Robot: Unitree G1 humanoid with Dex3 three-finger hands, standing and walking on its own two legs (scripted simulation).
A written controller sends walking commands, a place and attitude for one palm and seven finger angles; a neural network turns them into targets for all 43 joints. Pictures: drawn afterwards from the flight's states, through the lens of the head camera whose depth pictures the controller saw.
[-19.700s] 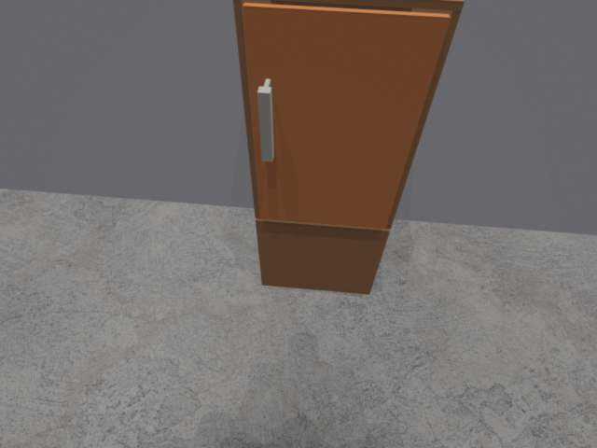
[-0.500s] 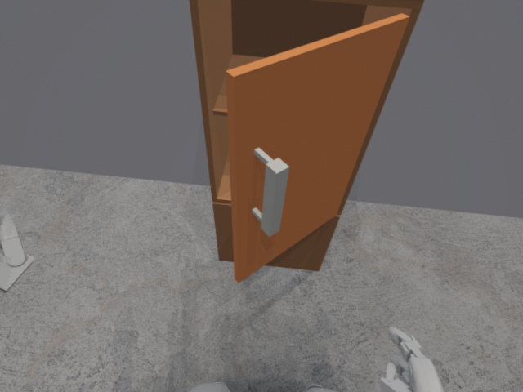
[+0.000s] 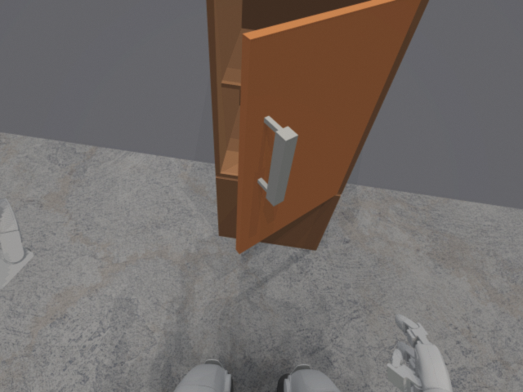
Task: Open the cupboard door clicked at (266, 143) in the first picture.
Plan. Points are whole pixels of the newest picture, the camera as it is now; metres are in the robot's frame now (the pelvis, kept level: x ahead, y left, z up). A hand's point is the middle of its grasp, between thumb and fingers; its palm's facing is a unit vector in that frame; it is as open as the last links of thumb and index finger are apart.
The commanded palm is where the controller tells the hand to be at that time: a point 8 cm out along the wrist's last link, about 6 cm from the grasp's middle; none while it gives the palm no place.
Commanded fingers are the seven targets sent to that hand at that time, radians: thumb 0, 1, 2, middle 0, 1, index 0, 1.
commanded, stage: step back with the hand held close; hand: left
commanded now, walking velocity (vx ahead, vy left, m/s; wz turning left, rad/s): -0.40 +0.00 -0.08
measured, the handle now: (272, 162) +0.49 +0.00 +0.05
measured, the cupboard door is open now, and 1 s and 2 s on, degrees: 44 44 44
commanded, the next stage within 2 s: stop stepping back and stand still in 0.18 s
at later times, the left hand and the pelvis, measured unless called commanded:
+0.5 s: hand (32, 313) +0.16 +0.21 +0.19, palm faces +0.23 -0.84 -0.48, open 7.4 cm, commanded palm +0.09 +0.27 +0.20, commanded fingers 0.00 0.90 0.90 -0.20 -0.30 -0.20 -0.30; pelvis -0.09 -0.01 +0.02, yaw -8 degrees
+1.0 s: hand out of the picture +0.08 +0.21 +0.19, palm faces +0.34 -0.83 -0.45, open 7.5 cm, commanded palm +0.03 +0.27 +0.20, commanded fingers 0.00 0.90 0.90 -0.20 -0.30 -0.20 -0.30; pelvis -0.14 -0.02 +0.02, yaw -6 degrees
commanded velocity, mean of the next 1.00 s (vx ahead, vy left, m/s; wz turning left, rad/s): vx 0.01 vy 0.03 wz -0.02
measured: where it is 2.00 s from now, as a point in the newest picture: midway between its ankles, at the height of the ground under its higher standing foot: outside the picture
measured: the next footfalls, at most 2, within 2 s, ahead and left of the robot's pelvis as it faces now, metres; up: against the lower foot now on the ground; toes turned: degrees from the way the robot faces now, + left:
right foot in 0.26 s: -0.13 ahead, -0.15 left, +0.00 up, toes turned -3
left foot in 0.40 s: +0.02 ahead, +0.06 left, +0.00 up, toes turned -6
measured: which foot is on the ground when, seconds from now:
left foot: down 0.00-0.24, up 0.26-0.38, down 0.40-0.66, up 0.68-0.96, down 0.98-1.00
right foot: up 0.00-0.24, down 0.26-0.40, up 0.42-0.62, down 0.64-1.00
